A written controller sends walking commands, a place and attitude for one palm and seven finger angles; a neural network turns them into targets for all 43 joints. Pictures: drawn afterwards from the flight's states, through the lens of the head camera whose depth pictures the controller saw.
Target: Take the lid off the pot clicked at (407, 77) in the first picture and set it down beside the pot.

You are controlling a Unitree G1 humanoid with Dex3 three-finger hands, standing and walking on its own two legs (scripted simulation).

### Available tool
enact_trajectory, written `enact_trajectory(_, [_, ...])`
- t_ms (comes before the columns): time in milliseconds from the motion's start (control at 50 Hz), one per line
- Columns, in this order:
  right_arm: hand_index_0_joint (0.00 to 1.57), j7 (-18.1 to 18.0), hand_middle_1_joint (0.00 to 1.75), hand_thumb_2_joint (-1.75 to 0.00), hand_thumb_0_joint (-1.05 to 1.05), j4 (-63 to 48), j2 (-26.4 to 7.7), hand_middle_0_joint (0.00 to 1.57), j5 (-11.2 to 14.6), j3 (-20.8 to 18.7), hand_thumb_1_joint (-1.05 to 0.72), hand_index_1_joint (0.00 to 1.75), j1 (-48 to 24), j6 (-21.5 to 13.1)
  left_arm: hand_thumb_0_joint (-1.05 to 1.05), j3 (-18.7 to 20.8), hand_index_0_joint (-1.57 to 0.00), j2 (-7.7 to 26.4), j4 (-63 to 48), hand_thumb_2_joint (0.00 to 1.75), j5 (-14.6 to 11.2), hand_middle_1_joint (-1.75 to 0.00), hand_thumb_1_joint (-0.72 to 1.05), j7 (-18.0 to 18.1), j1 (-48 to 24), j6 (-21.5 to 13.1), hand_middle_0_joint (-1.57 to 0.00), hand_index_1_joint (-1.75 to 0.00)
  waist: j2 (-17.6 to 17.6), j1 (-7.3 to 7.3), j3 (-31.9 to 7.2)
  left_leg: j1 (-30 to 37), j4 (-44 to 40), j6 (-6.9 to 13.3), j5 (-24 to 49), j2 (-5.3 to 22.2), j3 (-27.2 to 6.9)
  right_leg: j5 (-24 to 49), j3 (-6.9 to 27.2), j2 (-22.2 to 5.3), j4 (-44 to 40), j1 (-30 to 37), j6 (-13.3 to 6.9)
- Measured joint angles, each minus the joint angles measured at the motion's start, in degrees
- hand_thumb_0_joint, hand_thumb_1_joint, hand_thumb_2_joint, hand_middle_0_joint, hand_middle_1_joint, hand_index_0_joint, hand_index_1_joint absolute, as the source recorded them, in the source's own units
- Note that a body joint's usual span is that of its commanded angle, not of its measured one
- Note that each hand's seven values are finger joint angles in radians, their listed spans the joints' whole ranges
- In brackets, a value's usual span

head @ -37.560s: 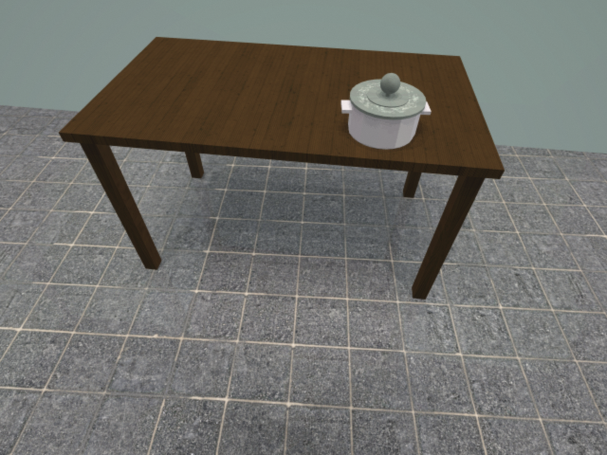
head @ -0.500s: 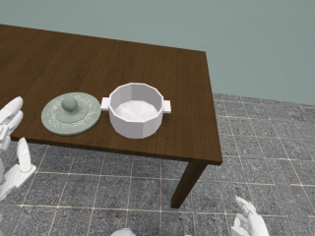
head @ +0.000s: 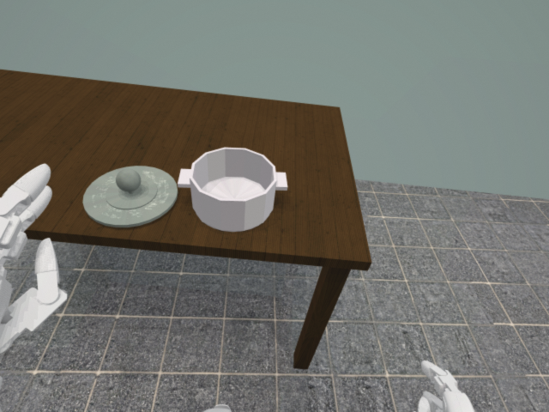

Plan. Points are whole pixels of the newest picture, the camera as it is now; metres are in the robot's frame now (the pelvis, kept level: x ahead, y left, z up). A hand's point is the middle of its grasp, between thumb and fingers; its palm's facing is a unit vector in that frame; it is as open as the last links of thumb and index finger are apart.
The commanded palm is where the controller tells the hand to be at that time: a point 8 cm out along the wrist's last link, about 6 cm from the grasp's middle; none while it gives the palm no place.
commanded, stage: step back with the hand held close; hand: left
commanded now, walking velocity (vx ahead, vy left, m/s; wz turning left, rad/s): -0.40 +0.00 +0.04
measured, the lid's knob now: (128, 180) +0.58 +0.34 -0.02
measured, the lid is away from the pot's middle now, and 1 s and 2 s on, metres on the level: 0.23 0.23 0.23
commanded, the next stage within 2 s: stop stepping back and stand still in 0.04 s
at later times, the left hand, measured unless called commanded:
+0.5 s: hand out of the picture +0.03 +0.30 +0.20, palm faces +0.53 -0.79 -0.29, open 7.4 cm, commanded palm -0.03 +0.30 +0.21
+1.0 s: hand out of the picture -0.03 +0.34 +0.11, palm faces +0.41 -0.84 -0.35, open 7.4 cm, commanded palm none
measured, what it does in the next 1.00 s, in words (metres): walks backwards: left foot, then right foot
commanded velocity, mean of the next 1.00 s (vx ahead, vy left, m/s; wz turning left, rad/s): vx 0.17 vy -0.05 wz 0.01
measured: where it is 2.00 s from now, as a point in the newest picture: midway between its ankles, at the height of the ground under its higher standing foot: outside the picture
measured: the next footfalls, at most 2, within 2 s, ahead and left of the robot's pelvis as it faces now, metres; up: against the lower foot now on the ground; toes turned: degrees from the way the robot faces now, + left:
left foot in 0.44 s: -0.18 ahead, +0.13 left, +0.00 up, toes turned +3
right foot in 0.66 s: -0.20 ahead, -0.05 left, +0.00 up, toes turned +0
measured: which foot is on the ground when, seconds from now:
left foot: down 0.00-0.22, up 0.24-0.42, down 0.44-0.70, up 0.72-0.92, down 0.94-1.00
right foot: down 0.00-0.46, up 0.48-0.64, down 0.66-0.94, up 0.96-1.00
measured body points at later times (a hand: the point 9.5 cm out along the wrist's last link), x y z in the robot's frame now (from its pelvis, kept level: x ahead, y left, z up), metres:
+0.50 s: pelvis -0.16 +0.02 -0.02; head -0.18 +0.08 +0.43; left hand +0.00 +0.34 +0.21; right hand -0.01 -0.20 -0.08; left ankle -0.22 +0.13 -0.71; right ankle -0.10 -0.11 -0.69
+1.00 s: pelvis -0.24 +0.08 -0.01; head -0.23 +0.12 +0.44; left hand -0.06 +0.38 +0.13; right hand -0.08 -0.17 -0.07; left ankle -0.27 +0.16 -0.71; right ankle -0.25 -0.05 -0.68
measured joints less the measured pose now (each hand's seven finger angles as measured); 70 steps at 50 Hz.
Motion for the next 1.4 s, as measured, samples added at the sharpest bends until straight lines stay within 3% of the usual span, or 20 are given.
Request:
enact_trajectory(120, [0.20, 1.30, 0.29, -0.90, 0.01, -1.44, 2.31, 0.20, -1.32, 0.19, -0.90, 0.30, -3.78, -2.79, 0.01, 3.38, -0.21, -0.60, 4.98, 0.90, -0.42, -0.30, 0.89, 1.76, -8.19, 1.36, -0.21, -0.30, -1.83, 0.13, 4.29, -1.61, -4.01, 0.66, 5.26, 0.53, 1.84, -8.64, 3.78, 3.60, 15.49, -8.57, -2.45])
enact_trajectory(180, [0.20, 2.62, 0.30, -0.90, 0.01, -1.82, 2.30, 0.21, -1.80, 0.28, -0.90, 0.30, -4.18, -2.66, 0.01, 0.33, -0.20, -0.75, 8.05, 0.90, 0.70, -0.30, 0.90, -0.06, -10.66, 4.17, -0.21, -0.30, -0.46, 0.05, 5.08, -3.52, -6.30, 0.17, 8.87, 0.30, 1.38, -6.96, 2.53, 3.80, 10.18, -6.72, -2.44])
enact_trajectory(220, [0.20, 3.06, 0.30, -0.90, 0.01, -2.44, 2.49, 0.21, -1.19, 0.79, -0.90, 0.30, -4.72, -1.66, 0.01, -0.47, -0.20, -0.56, 5.54, 0.90, 0.11, -0.30, 0.90, -0.93, -8.35, 6.17, -0.21, -0.30, 0.18, -0.78, 6.94, -5.07, -3.15, -0.87, 1.68, 0.40, 1.11, -0.88, 1.69, 3.76, 6.54, -5.35, -3.53])
enact_trajectory(260, [0.20, 3.35, 0.30, -0.89, 0.01, -2.32, 3.37, 0.21, -0.30, 0.85, -0.90, 0.30, -3.07, -0.73, 0.01, -0.69, -0.20, 1.57, 0.24, 0.90, 0.26, -0.30, 0.90, -1.67, -2.34, 6.23, -0.21, -0.30, -0.29, -2.36, 7.88, -8.36, 9.88, -2.79, -12.40, -1.46, -0.74, 0.18, -0.27, 3.05, 7.92, -4.57, -3.56])
enact_trajectory(320, [0.20, 3.59, 0.30, -0.89, 0.01, 0.22, 4.82, 0.21, 0.23, 1.15, -0.90, 0.30, 1.89, 2.33, 0.02, 1.71, -0.21, 4.85, -8.22, 0.90, 1.21, -0.30, 0.89, -2.28, 6.49, 5.96, -0.21, -0.30, -5.01, -0.09, 1.85, -11.10, 39.98, -3.07, -14.54, -4.57, -0.61, -0.83, 1.20, 0.80, 9.12, -6.07, -3.28])
enact_trajectory(360, [0.20, 2.70, 0.30, -0.89, 0.01, 0.99, 4.98, 0.21, 0.17, 1.49, -0.90, 0.30, 4.61, 4.27, 0.01, 3.56, -0.21, 5.51, -10.36, 0.90, 1.30, -0.30, 0.89, -1.83, 6.52, 5.52, -0.22, -0.30, -6.56, 0.79, -3.15, -7.16, 47.29, -2.51, -13.86, -4.18, -0.70, 0.08, 1.64, -0.21, 8.38, -8.20, -2.59])
enact_trajectory(400, [0.20, 1.85, 0.30, -0.89, 0.01, 1.01, 4.29, 0.21, 0.22, 1.78, -0.90, 0.30, 5.77, 3.58, 0.01, 4.38, -0.22, 4.96, -8.37, 0.90, 1.71, -0.31, 0.89, -1.20, 0.96, 3.89, -0.22, -0.30, -6.87, 1.35, -5.78, 0.31, 37.66, -1.34, -13.93, -2.22, -1.12, 1.38, 1.38, -1.32, 8.52, -11.37, -1.79])
enact_trajectory(440, [0.20, 1.41, 0.30, -0.90, 0.01, 0.67, 2.77, 0.21, 0.19, 1.54, -0.90, 0.30, 4.92, 1.02, 0.01, 4.96, -0.21, 3.47, -3.98, 0.90, 1.99, -0.30, 0.89, -0.19, -7.03, 1.98, -0.22, -0.30, -6.07, 1.24, -5.11, 10.15, 16.59, -0.68, -16.87, -0.48, -1.47, 1.56, 0.66, -2.86, 11.42, -15.37, -1.01])
enact_trajectory(460, [0.20, 1.32, 0.30, -0.90, 0.01, 1.37, 2.89, 0.21, 0.05, 1.21, -0.90, 0.30, 3.33, -0.32, 0.01, 5.77, -0.21, 2.70, -1.16, 0.90, 2.14, -0.30, 0.89, 0.65, -10.46, 1.13, -0.22, -0.30, -7.22, 1.43, -3.74, 14.42, 8.83, -0.80, -28.74, -1.68, -0.24, 0.76, 2.13, -3.95, 13.93, -17.60, -1.70])
enact_trajectory(500, [0.20, 1.59, 0.30, -0.90, 0.01, 3.11, 6.10, 0.21, -0.22, 0.99, -0.90, 0.30, -0.45, -1.51, 0.00, 8.28, -0.21, 1.08, 5.11, 0.90, 2.48, -0.30, 0.89, 2.39, -14.20, 0.82, -0.21, -0.30, -12.84, 3.61, 0.67, 18.22, 3.38, -1.45, -26.44, -5.30, 5.78, -3.09, 7.17, -4.14, 20.93, -19.42, -3.09])
enact_trajectory(600, [0.20, 3.94, 0.30, -0.89, 0.01, -0.44, 7.54, 0.21, -1.15, 1.78, -0.90, 0.30, 0.12, -4.07, 0.01, 4.72, -0.20, -2.72, 8.70, 0.90, 2.20, -0.30, 0.90, 1.33, -12.76, 2.08, -0.20, -0.30, -7.20, -1.67, 0.21, 16.25, -0.18, -0.09, -17.41, -4.33, 4.78, -3.94, 3.03, 2.15, 32.38, -16.95, -3.31])
enact_trajectory(660, [0.20, 5.17, 0.30, -0.89, 0.01, -1.70, 6.41, 0.21, -0.56, 2.68, -0.90, 0.30, 0.69, -3.19, 0.01, 1.27, -0.20, -1.01, 0.48, 0.90, 2.24, -0.30, 0.90, -0.25, -6.36, 1.40, -0.20, -0.30, -4.50, -3.00, 0.72, 11.84, 3.07, -0.43, -17.62, -3.03, 2.96, 2.12, 1.69, 2.85, 14.08, -8.18, -4.79])
enact_trajectory(720, [0.21, 5.10, 0.30, -0.89, 0.01, -1.69, 4.97, 0.21, 0.44, 1.80, -0.90, 0.30, -0.36, -0.69, 0.01, 2.54, -0.20, 3.05, -4.72, 0.90, 2.46, -0.30, 0.89, -1.69, -0.72, -0.36, -0.21, -0.30, -0.40, -3.59, 3.97, 5.55, 14.91, -0.06, -20.23, -0.39, -0.27, -6.26, -2.11, 6.07, 3.84, -2.87, -7.52])
enact_trajectory(780, [0.20, 5.22, 0.30, -0.89, 0.01, 0.39, 4.73, 0.21, 0.48, -0.07, -0.90, 0.30, 0.43, 3.21, 0.01, 5.34, -0.21, 5.94, -5.73, 0.90, 2.41, -0.30, 0.89, -1.22, 2.43, -1.11, -0.22, -0.30, -1.71, -1.26, 3.73, 0.30, 32.51, -1.30, -22.04, -3.09, -0.51, -2.51, -2.59, 5.91, 4.43, -3.65, -7.50])
enact_trajectory(840, [0.20, 4.45, 0.30, -0.89, 0.01, 0.41, 3.98, 0.21, 0.27, -0.41, -0.90, 0.30, 1.58, 5.51, 0.01, 8.46, -0.22, 3.73, -3.82, 0.90, 2.08, -0.31, 0.89, 0.39, 5.23, -1.43, -0.22, -0.30, -4.03, 1.27, 0.62, -1.60, 39.01, -0.80, -20.22, -3.89, 0.38, -1.60, 0.35, 5.23, 3.49, -5.41, -6.80])
enact_trajectory(960, [0.20, 2.79, 0.30, -0.90, 0.01, -1.00, 0.95, 0.20, -0.15, -0.56, -0.90, 0.30, 1.01, 1.67, 0.01, 3.49, -0.21, -2.08, 3.55, 0.90, 3.97, -0.30, 0.89, 2.81, -4.25, 0.40, -0.21, -0.30, -6.22, 1.03, 0.31, 10.06, 5.23, -0.15, -18.85, -1.81, 2.65, -2.19, 0.47, -0.13, 9.10, -9.83, -4.72])
enact_trajectory(1060, [0.20, 3.91, 0.29, -0.90, 0.01, 0.12, -0.76, 0.20, -3.98, -0.43, -0.91, 0.30, -0.64, 4.11, 0.00, -7.86, -0.19, -10.83, 39.09, 0.90, 7.89, -0.30, 0.90, -1.79, -19.48, 15.69, -0.20, -0.30, -2.30, -1.49, -0.02, 8.85, 5.98, 2.48, -17.21, -4.95, 2.73, -9.03, 5.95, 1.75, 39.02, -22.61, -1.72])
enact_trajectory(1180, [0.20, 3.50, 0.30, -0.89, 0.00, 4.78, 3.53, 0.21, -3.98, 2.12, -0.90, 0.30, 4.13, 5.47, 0.01, -17.03, -0.19, -13.82, 67.42, 0.90, 7.43, -0.30, 0.91, -5.75, -22.77, 23.15, -0.19, -0.30, -6.87, -2.52, 0.56, 12.73, -0.66, 2.29, -14.38, -5.28, 3.70, 7.88, 8.86, 2.98, 52.10, -32.03, 0.24])
enact_trajectory(1320, [0.21, 2.06, 0.30, -0.89, 0.00, 12.88, 4.82, 0.21, -3.08, 1.20, -0.90, 0.30, 9.75, 4.55, -0.05, -19.66, -0.20, -14.04, 77.42, 0.90, 6.30, -0.30, 0.95, -7.27, -20.22, 20.53, -0.21, -0.30, -7.23, -1.03, 3.12, 14.36, -8.59, 1.39, -10.66, -2.85, 2.24, 10.28, 7.79, -1.41, 34.80, -29.03, 0.17])
enact_trajectory(1400, [0.21, 1.66, 0.30, -0.89, 0.00, 14.93, 3.83, 0.21, -3.53, -0.47, -0.90, 0.30, 12.97, 4.32, -0.04, -19.31, -0.20, -11.43, 82.18, 0.90, 6.68, -0.30, 0.95, -7.00, -20.28, 19.95, -0.21, -0.30, -4.69, -2.66, 2.92, 16.88, -12.57, 0.25, -9.91, -1.26, 1.62, 4.64, 4.22, -2.74, 13.44, -19.86, -0.80])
